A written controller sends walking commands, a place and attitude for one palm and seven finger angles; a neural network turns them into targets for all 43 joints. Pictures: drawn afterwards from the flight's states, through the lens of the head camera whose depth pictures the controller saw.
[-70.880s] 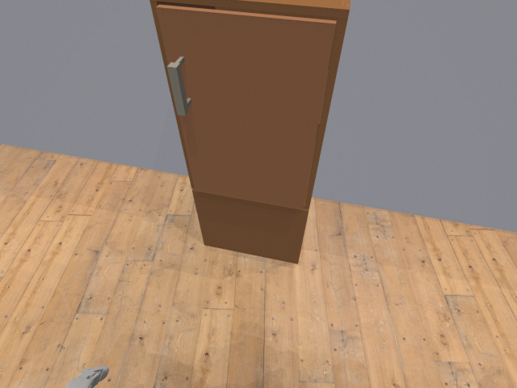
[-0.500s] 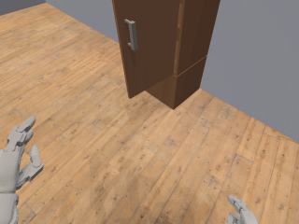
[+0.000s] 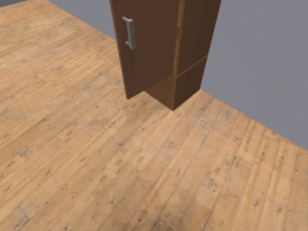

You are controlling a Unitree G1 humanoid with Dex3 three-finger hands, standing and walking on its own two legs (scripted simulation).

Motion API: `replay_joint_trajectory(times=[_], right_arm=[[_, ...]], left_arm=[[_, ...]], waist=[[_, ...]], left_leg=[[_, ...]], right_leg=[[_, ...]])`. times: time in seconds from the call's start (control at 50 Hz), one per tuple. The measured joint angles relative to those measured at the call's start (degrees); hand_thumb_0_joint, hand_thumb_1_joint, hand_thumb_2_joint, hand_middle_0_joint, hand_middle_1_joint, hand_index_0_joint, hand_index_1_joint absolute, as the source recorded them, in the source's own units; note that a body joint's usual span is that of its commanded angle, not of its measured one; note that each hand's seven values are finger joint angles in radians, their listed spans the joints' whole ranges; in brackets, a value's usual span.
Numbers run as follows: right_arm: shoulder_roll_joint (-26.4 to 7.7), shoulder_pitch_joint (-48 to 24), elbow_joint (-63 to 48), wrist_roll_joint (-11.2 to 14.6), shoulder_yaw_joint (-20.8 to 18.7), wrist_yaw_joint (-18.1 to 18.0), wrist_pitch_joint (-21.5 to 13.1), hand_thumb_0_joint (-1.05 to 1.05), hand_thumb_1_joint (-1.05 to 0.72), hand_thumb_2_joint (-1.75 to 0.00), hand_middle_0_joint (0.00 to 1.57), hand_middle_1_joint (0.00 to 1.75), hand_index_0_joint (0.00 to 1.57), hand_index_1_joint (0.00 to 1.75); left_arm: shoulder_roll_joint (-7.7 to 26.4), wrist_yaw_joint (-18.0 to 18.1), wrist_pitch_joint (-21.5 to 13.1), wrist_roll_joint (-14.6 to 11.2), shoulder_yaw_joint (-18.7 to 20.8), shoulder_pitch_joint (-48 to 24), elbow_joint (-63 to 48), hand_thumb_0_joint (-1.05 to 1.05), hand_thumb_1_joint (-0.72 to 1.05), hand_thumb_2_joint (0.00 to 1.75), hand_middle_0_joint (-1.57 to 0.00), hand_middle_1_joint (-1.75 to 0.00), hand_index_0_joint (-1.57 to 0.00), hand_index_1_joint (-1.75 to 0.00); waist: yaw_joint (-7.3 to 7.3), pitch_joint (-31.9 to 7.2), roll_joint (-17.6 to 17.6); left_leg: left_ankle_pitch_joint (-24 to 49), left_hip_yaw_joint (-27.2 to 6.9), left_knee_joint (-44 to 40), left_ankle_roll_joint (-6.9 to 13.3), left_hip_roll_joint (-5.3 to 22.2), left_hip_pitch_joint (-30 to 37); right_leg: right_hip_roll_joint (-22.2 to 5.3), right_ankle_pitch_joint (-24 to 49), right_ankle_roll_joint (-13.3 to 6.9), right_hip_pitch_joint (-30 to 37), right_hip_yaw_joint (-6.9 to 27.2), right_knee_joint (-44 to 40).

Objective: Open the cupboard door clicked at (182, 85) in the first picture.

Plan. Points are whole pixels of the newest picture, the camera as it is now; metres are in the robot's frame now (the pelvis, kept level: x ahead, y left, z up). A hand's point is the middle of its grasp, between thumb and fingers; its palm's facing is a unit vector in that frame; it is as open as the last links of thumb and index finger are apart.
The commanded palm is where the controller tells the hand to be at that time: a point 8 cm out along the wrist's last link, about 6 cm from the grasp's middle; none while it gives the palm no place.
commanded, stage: let the arm hang, fingers relaxed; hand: left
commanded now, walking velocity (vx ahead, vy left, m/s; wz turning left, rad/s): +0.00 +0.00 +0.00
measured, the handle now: (128, 33) +0.89 +0.16 +0.06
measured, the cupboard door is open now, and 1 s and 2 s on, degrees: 85 85 85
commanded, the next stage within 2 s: look to check the result in 0.54 s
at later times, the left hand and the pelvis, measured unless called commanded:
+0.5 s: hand out of the picture +0.06 +0.18 -0.17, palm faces +0.00 -0.97 -0.22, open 7.4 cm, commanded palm none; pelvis +0.02 +0.00 +0.00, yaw -1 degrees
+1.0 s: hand out of the picture +0.10 +0.21 -0.16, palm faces +0.00 -0.95 -0.31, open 7.4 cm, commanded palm none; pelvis +0.05 -0.01 +0.00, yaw +0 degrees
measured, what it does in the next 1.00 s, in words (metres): shifts its weight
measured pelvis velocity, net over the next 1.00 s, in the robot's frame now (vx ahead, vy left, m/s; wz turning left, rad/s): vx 0.05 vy -0.01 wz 0.00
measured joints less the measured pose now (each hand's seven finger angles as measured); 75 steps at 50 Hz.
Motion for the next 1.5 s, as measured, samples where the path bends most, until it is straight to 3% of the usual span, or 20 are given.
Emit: replay_joint_trajectory(times=[0.18,0.54,0.94,1.5], right_arm=[[1.2,-0.8,2.4,0.1,0.4,-0.1,-0.9,0.01,-0.91,-0.9,0.2,0.3,0.2,0.3],[0.6,-2.5,4.3,0.2,0.3,-0.9,-1.7,0.01,-0.91,-0.9,0.2,0.3,0.2,0.3],[-1.4,-6.3,3.5,0.3,0.1,-1.0,-1.8,0.01,-0.91,-0.9,0.2,0.3,0.2,0.3],[-4.0,-7.9,3.4,0.3,0.2,-0.8,-1.5,0.01,-0.91,-0.9,0.2,0.3,0.2,0.3]], left_arm=[[0.1,0.4,-0.7,-0.2,0.3,-0.1,3.9,0.01,0.91,0.9,-0.2,-0.3,-0.2,-0.3],[-3.2,0.2,-1.5,-0.3,-0.4,-2.2,5.3,0.01,0.9,0.9,-0.2,-0.3,-0.2,-0.3],[0.4,0.4,-1.9,-0.2,0.2,-3.8,5.0,0.01,0.9,0.9,-0.2,-0.3,-0.2,-0.3],[1.9,0.1,-2.1,-0.3,0.0,-6.2,4.6,0.01,0.9,0.9,-0.2,-0.3,-0.2,-0.3]], waist=[[0.22,-0.7,2.1],[0.23,-0.2,0.1],[0.45,-0.3,1.1],[0.14,-0.2,0.9]], left_leg=[[0.5,0.5,-2.3,0.0,0.0,2.1],[0.1,0.5,-4.8,-0.5,0.2,4.4],[-0.8,-0.1,-6.4,-1.0,0.6,6.5],[-1.0,-0.1,-7.8,-1.6,1.4,8.0]], right_leg=[[0.2,0.2,0.1,1.6,0.6,-1.6],[0.6,-0.8,0.1,3.3,0.6,-2.8],[1.1,-2.4,-0.2,5.2,0.1,-3.7],[2.0,-2.3,-0.5,6.9,0.2,-5.6]])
